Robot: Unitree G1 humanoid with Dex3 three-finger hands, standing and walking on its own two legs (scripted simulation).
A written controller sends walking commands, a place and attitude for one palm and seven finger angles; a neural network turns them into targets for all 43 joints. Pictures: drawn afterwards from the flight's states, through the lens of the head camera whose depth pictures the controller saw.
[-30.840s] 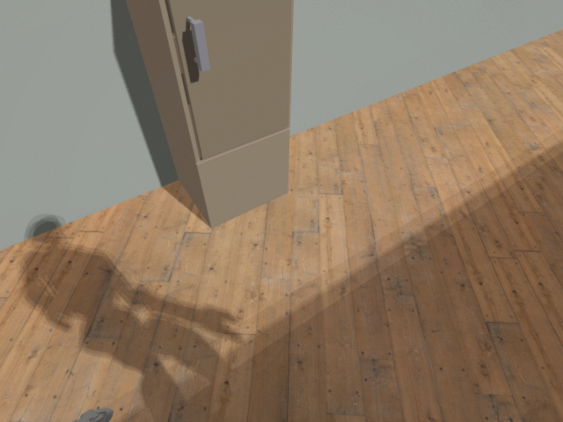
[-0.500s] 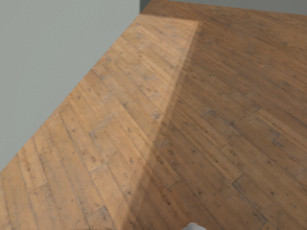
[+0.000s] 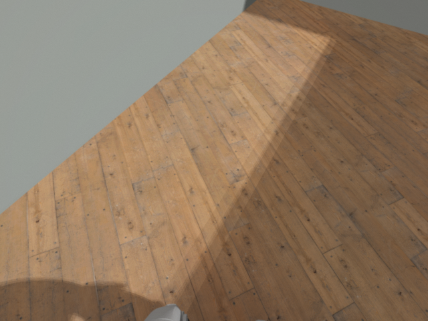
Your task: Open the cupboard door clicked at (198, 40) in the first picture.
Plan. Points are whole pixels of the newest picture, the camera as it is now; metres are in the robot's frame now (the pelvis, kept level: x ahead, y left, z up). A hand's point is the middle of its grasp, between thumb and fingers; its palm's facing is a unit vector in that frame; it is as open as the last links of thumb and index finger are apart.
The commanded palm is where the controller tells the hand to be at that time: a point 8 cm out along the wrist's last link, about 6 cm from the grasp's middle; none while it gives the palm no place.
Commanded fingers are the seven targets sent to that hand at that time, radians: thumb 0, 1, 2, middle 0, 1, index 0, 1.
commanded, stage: turn to face it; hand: left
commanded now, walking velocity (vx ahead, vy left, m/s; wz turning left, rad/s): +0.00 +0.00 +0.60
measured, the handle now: out of the picture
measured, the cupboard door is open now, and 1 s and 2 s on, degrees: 45 45 45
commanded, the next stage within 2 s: none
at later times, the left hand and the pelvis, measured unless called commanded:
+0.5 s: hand out of the picture +0.06 +0.15 -0.14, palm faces +0.31 -0.92 -0.25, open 7.4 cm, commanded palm none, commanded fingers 0.00 0.90 0.90 -0.20 -0.30 -0.20 -0.30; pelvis +0.05 -0.07 +0.02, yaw +19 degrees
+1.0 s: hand out of the picture +0.04 +0.12 -0.13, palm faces +0.58 -0.76 -0.31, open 7.4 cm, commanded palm none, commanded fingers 0.00 0.90 0.90 -0.20 -0.30 -0.20 -0.30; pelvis +0.08 -0.10 +0.01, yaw +38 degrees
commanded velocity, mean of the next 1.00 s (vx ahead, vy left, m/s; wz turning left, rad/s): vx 0.00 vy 0.00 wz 0.60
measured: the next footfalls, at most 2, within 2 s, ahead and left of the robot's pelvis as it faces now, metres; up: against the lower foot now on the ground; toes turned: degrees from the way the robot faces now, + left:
right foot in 0.28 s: +0.10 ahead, -0.19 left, +0.00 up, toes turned +7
left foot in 0.56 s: +0.06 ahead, +0.07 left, +0.00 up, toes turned +28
